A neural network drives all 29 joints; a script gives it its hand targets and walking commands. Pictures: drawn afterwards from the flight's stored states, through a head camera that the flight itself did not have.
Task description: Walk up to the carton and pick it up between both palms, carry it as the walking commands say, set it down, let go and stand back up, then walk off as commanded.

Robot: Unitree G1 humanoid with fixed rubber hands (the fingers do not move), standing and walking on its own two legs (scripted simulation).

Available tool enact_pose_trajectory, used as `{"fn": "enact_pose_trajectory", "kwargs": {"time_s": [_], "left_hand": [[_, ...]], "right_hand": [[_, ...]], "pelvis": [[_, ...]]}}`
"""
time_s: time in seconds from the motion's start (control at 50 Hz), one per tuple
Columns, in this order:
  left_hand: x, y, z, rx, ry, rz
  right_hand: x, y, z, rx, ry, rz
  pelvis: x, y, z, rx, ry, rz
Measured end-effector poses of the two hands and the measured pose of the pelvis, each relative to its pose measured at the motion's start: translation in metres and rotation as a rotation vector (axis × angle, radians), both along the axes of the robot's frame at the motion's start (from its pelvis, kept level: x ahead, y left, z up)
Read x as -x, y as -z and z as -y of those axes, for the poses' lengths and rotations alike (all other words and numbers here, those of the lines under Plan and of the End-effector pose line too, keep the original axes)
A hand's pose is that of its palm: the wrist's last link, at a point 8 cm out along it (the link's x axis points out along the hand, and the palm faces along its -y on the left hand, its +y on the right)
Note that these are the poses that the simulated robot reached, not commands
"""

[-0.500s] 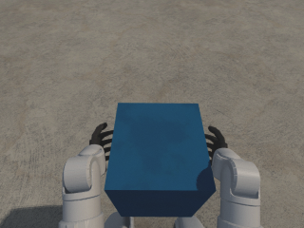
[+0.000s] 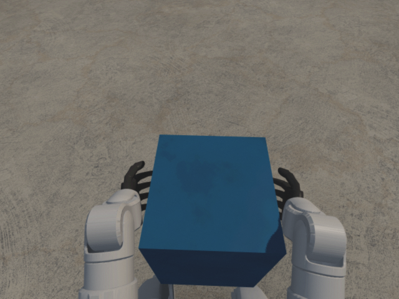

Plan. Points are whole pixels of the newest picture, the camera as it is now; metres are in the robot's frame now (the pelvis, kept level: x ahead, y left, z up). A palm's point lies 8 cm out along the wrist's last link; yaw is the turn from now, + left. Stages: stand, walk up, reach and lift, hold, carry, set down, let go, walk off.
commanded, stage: carry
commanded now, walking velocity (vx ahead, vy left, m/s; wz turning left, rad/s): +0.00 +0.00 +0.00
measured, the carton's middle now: (209, 215) +0.29 -0.01 +0.00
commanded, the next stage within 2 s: none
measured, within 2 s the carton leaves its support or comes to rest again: neither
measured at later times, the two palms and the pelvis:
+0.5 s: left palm (116, 237) +0.22 +0.14 +0.09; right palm (306, 259) +0.18 -0.15 +0.09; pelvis -0.09 +0.02 +0.01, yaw -5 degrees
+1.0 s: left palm (104, 296) +0.14 +0.13 +0.11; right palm out of the picture +0.10 -0.16 +0.10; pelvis -0.16 +0.01 +0.01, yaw -5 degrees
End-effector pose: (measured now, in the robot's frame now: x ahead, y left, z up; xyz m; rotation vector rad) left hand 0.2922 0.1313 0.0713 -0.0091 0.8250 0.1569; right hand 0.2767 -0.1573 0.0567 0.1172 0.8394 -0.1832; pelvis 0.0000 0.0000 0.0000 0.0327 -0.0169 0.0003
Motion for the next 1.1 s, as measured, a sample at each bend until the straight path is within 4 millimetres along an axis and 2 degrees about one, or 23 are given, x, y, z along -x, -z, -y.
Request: {"fn": "enact_pose_trajectory", "kwargs": {"time_s": [0.14,0.22,0.32,0.42,0.5,0.64,0.84,1.1], "left_hand": [[0.032,-0.015,-0.013,0.032,-0.006,0.085],[0.053,-0.017,-0.026,0.077,-0.013,0.068],[0.061,-0.026,-0.028,0.094,-0.002,0.068],[0.063,-0.023,-0.014,0.072,0.036,0.075],[0.075,-0.018,-0.006,0.038,0.066,0.036],[0.098,-0.029,-0.009,0.049,0.057,0.09],[0.136,-0.034,-0.009,0.048,0.057,0.1],[0.169,-0.038,0.015,0.025,0.062,0.098]], "right_hand": [[0.033,-0.019,-0.013,0.02,0.004,0.085],[0.052,-0.036,-0.025,0.071,-0.007,0.068],[0.064,-0.048,-0.028,0.09,0.001,0.067],[0.076,-0.039,-0.014,0.068,0.041,0.074],[0.094,-0.028,-0.008,0.038,0.069,0.035],[0.115,-0.04,-0.011,0.046,0.061,0.088],[0.152,-0.045,-0.01,0.047,0.06,0.098],[0.186,-0.043,0.013,0.03,0.059,0.097]], "pelvis": [[0.034,0.002,-0.01,0.038,0.017,0.019],[0.05,-0.007,-0.019,0.042,0.019,0.026],[0.061,-0.016,-0.023,0.053,0.035,-0.018],[0.073,-0.012,-0.023,0.029,0.079,-0.082],[0.086,-0.013,-0.023,0.041,0.087,-0.068],[0.108,-0.012,-0.024,0.038,0.084,-0.037],[0.139,-0.009,-0.023,0.035,0.082,0.006],[0.166,-0.008,-0.002,0.006,0.08,0.057]]}}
